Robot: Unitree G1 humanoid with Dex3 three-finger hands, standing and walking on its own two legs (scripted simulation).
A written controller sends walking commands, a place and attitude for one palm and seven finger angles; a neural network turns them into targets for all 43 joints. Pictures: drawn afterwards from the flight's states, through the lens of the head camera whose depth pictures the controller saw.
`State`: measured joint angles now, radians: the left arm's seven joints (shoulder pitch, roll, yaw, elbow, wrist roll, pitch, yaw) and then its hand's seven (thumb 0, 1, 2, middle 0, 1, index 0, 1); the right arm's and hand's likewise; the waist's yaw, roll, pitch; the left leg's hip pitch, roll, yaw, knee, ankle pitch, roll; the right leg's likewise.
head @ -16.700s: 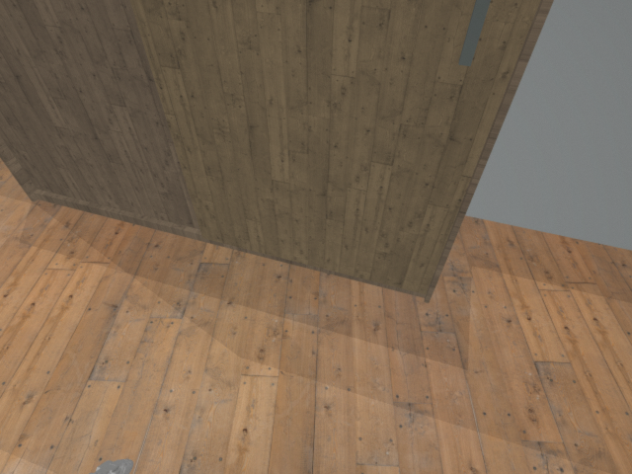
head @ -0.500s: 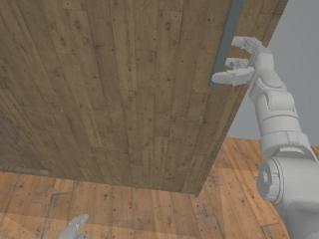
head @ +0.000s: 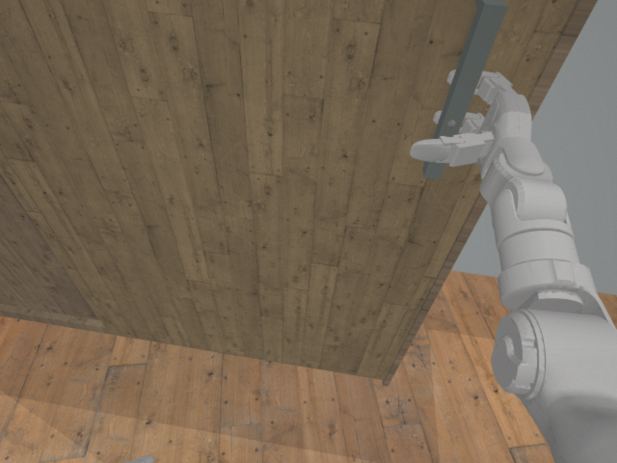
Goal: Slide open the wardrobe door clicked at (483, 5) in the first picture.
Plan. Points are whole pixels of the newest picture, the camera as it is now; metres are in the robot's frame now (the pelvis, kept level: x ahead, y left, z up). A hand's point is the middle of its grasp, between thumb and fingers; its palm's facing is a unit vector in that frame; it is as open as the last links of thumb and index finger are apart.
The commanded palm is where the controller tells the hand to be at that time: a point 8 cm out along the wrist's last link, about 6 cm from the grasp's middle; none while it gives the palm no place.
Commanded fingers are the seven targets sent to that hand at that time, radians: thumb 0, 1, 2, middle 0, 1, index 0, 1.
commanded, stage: slide the fingers in behind the handle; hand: right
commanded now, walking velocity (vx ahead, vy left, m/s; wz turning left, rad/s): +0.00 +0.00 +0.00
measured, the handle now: (454, 94) +0.52 -0.12 +0.26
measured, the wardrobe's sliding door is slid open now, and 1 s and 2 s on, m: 0.00 0.00 0.00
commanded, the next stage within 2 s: grip the handle and tug to test in 0.72 s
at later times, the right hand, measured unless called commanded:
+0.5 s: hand (446, 124) +0.46 -0.10 +0.25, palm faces +0.05 +1.00 +0.00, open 14.2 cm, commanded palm +0.43 -0.15 +0.25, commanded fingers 0.00 0.50 -0.30 0.30 1.20 0.30 1.20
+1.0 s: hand (444, 125) +0.46 -0.10 +0.25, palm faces +0.06 +1.00 -0.01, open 13.8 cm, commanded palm +0.43 -0.14 +0.25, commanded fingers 0.00 0.03 -0.50 0.35 1.27 0.35 1.27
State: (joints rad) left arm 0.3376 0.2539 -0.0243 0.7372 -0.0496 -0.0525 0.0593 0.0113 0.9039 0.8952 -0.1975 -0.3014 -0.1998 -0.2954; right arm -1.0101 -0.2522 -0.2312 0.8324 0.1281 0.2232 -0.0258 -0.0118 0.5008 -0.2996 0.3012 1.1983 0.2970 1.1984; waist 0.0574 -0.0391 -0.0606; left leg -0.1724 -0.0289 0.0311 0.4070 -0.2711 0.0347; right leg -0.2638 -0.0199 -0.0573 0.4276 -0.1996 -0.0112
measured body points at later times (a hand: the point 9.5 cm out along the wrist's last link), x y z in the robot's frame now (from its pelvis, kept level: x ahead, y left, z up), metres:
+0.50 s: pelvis +0.00 +0.00 +0.00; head -0.01 +0.02 +0.45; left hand +0.13 +0.24 -0.12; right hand +0.45 -0.15 +0.25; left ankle -0.04 +0.09 -0.74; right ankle +0.01 -0.11 -0.74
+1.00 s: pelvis +0.01 +0.00 +0.00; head +0.00 +0.02 +0.45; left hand +0.12 +0.24 -0.12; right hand +0.45 -0.15 +0.25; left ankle -0.04 +0.09 -0.74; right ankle +0.01 -0.11 -0.74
